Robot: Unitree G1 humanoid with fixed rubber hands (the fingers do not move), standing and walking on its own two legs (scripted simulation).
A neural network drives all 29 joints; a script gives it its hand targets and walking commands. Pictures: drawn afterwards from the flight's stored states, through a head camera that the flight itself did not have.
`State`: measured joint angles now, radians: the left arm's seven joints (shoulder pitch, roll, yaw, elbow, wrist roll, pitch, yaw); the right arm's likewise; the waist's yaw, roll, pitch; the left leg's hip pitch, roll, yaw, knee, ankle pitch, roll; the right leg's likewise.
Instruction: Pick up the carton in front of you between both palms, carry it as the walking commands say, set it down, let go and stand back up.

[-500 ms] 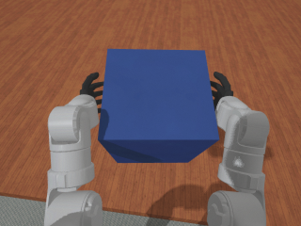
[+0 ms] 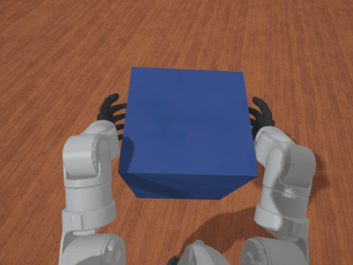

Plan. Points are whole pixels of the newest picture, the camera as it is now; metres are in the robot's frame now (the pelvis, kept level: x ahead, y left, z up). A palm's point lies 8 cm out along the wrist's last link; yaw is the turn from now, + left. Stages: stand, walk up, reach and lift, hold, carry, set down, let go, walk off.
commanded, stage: carry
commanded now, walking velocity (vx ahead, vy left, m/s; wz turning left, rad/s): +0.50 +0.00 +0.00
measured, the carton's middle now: (182, 143) +0.37 +0.03 +0.05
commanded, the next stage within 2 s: none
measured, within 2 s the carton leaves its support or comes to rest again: neither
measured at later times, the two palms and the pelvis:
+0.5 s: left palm out of the picture +0.78 +0.13 +0.24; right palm out of the picture +0.74 -0.17 +0.24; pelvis +0.40 +0.04 +0.08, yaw -2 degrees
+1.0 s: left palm out of the picture +1.01 +0.14 +0.16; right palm out of the picture +1.03 -0.15 +0.16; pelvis +0.77 -0.02 +0.08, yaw +1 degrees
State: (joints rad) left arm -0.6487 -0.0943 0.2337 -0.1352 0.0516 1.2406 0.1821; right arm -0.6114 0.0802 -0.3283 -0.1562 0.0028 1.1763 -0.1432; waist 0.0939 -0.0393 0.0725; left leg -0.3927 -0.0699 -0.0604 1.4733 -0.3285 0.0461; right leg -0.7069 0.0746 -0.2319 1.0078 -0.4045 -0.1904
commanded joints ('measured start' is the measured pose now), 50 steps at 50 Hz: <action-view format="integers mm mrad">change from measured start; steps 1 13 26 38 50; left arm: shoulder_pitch -815 -680 -632 -236 136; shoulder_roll -965 -780 -761 -1047 -963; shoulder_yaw -800 -643 -385 -783 -932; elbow -175 -3 199 -168 -506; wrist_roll -461 -452 -110 -252 -378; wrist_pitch -67 -37 -3 -121 -111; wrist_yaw -132 -122 -57 -184 -265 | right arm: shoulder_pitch -583 -528 -837 -192 225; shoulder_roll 742 618 961 1042 978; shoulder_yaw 578 591 678 861 949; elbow -67 31 168 -126 -401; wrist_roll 152 108 404 212 222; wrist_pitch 11 49 66 -45 -54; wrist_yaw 98 44 124 195 197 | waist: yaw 14 -55 -176 -69 -74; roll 71 -112 111 -243 -146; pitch -654 -555 -563 -694 -460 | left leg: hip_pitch -414 152 521 -204 -58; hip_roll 15 -60 319 33 47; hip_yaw -63 314 -143 158 248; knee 277 -1026 -1162 -366 -1009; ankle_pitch -45 471 559 -101 206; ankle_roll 28 36 171 -93 -54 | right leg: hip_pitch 838 708 4 1126 822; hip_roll -280 -168 -104 -476 -280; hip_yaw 748 182 187 662 123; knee -462 -409 -96 -597 -645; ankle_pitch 442 1161 110 641 802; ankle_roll -98 60 176 -86 98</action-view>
